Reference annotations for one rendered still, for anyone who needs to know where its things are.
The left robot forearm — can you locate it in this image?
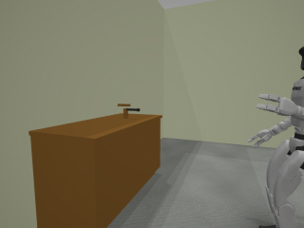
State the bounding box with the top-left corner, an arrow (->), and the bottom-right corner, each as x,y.
292,105 -> 304,121

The right robot forearm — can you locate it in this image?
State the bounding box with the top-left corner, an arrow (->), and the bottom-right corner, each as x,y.
269,116 -> 292,136

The tap lever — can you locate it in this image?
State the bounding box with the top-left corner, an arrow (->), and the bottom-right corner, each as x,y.
126,108 -> 141,112

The robot right thigh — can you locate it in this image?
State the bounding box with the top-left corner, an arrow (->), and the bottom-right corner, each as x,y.
266,140 -> 292,195

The robot right shin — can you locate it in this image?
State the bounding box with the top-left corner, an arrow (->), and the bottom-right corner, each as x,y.
265,186 -> 278,228

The robot left hand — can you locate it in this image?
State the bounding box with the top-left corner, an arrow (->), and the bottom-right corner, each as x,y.
256,94 -> 298,116

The counter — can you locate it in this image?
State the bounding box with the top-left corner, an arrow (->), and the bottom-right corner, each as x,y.
28,104 -> 162,228

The robot right hand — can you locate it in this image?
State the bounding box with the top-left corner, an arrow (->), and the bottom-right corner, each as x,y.
247,129 -> 274,148

